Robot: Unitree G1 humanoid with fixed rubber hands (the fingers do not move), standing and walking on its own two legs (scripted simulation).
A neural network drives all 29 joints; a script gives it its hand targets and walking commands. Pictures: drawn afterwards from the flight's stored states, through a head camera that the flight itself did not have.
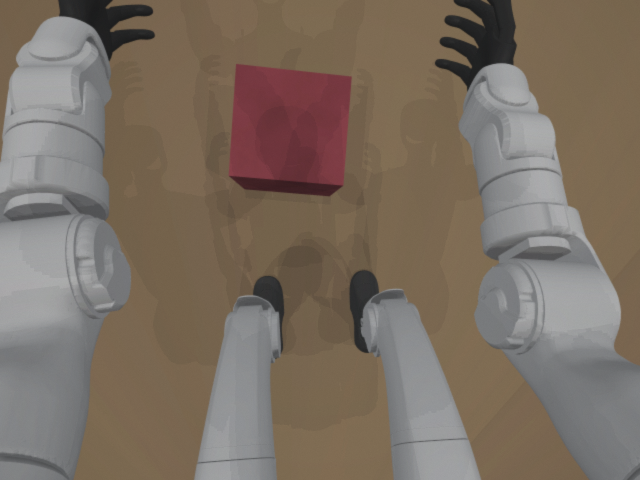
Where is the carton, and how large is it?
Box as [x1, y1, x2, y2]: [229, 64, 351, 195]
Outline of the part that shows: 236,64 229,176 241,186 247,189 330,195 343,183 351,77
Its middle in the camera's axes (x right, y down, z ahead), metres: -0.07 -0.22 +0.83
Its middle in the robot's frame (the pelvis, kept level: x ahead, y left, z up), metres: +0.54 +0.03 -0.53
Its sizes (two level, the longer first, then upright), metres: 0.210 0.200 0.250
